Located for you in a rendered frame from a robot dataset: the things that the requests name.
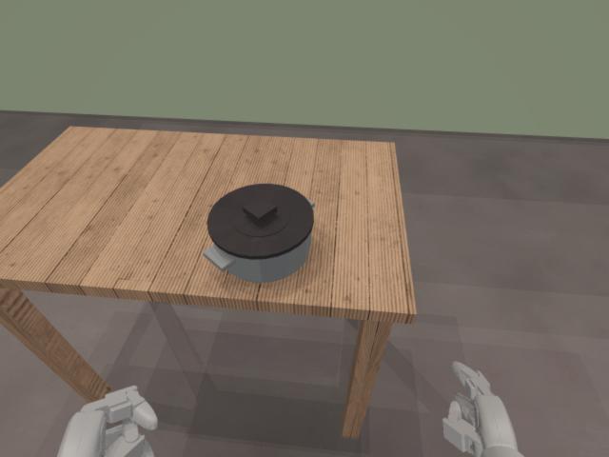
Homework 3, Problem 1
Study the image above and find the knob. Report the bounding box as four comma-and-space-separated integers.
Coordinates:
243, 196, 277, 224

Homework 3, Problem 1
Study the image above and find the pot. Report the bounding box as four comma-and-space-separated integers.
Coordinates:
203, 197, 315, 283

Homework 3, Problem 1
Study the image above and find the table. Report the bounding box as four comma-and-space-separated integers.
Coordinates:
0, 127, 417, 439

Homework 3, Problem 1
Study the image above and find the robot right hand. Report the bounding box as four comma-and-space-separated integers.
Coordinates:
442, 362, 518, 457

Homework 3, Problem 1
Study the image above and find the robot left hand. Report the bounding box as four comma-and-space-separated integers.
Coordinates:
57, 386, 158, 457

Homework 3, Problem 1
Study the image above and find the lid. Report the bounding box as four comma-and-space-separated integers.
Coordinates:
207, 184, 314, 260

